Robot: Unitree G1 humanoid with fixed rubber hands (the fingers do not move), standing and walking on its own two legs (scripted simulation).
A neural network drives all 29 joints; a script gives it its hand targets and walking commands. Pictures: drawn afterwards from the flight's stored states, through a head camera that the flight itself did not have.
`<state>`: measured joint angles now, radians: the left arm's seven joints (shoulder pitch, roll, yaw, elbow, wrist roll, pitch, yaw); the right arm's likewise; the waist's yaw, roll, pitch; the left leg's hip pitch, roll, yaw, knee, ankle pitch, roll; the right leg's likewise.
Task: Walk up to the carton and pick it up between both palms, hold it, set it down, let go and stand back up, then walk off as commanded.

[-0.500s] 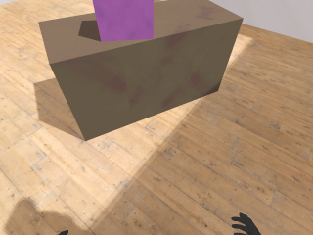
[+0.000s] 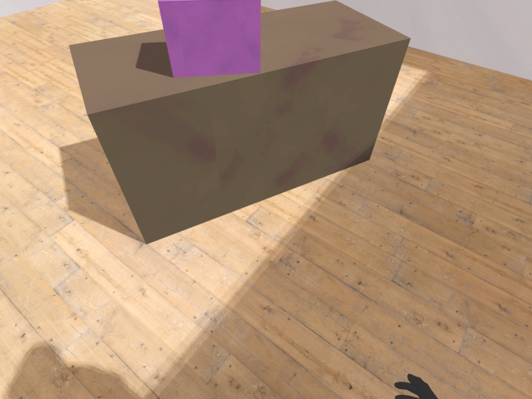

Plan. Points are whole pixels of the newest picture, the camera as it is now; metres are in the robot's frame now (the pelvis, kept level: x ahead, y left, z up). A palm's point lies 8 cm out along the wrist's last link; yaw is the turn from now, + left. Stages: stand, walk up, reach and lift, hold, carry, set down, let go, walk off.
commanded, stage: stand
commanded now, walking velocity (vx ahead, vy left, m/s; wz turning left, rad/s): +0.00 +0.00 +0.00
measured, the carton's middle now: (212, 27) +1.25 +0.16 +0.04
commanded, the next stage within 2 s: none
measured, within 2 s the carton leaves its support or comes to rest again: neither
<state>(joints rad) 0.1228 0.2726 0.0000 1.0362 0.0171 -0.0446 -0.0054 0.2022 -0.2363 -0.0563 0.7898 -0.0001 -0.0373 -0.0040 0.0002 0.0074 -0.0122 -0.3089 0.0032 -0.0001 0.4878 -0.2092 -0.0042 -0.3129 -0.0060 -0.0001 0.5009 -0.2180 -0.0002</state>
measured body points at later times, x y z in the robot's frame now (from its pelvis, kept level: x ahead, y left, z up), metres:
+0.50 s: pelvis -0.01 +0.00 +0.00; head -0.01 -0.01 +0.45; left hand +0.07 +0.27 -0.13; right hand +0.10 -0.26 -0.12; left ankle +0.03 +0.12 -0.74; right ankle +0.03 -0.12 -0.74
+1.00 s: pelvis -0.01 +0.00 +0.00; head +0.00 -0.01 +0.45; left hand +0.07 +0.27 -0.13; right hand +0.10 -0.26 -0.13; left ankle +0.03 +0.12 -0.74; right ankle +0.03 -0.12 -0.74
